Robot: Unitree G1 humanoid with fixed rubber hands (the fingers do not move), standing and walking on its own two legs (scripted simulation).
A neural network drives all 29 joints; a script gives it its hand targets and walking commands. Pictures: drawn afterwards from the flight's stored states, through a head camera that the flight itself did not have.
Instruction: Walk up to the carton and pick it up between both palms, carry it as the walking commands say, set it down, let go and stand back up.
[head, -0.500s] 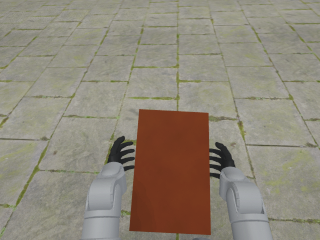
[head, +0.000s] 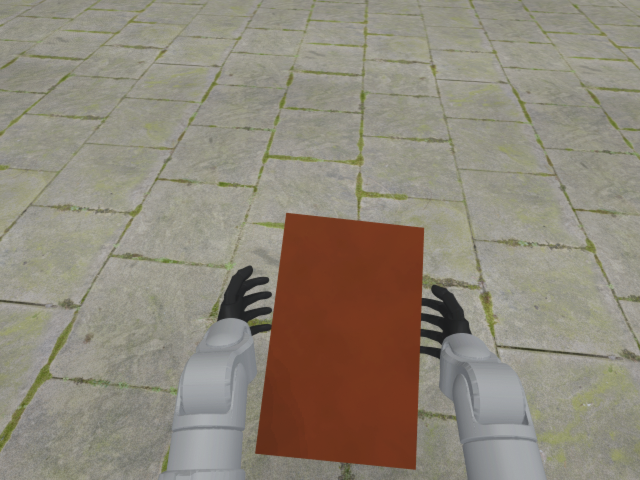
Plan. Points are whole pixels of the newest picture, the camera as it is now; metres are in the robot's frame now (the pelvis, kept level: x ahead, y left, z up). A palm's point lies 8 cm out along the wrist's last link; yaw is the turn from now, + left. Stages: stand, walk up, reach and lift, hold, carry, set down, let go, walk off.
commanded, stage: carry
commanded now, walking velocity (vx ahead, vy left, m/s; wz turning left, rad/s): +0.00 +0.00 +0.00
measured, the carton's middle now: (338, 333) +0.35 +0.01 -0.04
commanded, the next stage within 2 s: none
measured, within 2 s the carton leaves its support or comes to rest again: neither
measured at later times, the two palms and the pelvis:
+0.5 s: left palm (216, 297) +0.34 +0.17 +0.06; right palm (428, 317) +0.32 -0.10 +0.05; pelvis +0.03 +0.03 +0.00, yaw +1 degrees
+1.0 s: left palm (193, 281) +0.36 +0.20 +0.06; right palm (398, 298) +0.35 -0.07 +0.04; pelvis +0.06 +0.05 -0.01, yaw +2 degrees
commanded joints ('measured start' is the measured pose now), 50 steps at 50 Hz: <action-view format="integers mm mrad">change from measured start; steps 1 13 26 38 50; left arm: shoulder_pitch -498 -449 -367 -380 -417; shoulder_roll -880 -914 -964 -956 -939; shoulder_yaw -633 -635 -693 -623 -581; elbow -80 -73 -145 18 108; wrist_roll -255 -257 -288 -241 -187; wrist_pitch -20 7 22 -22 -35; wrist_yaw -252 -247 -239 -274 -274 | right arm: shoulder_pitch -632 -609 -644 -676 -639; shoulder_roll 822 827 840 809 834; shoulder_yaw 547 552 644 598 504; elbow -263 -277 -416 -349 -159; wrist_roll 231 241 306 221 172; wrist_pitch -89 -64 -44 -92 -107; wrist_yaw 254 260 265 268 281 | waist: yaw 9 0 -11 31 4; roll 161 194 13 -21 208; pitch -521 -493 -513 -549 -405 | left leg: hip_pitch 359 441 230 134 490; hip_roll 172 181 63 118 260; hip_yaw -84 -90 -12 -41 -170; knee -68 -106 -261 187 -168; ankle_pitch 1211 1419 766 1002 1605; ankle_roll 60 39 -40 -65 67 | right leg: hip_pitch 179 88 358 441 -53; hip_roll -93 -68 -192 -186 -53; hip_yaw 100 39 99 211 54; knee -187 -121 51 -153 -59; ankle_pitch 451 354 1077 991 -148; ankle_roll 10 10 -28 -119 33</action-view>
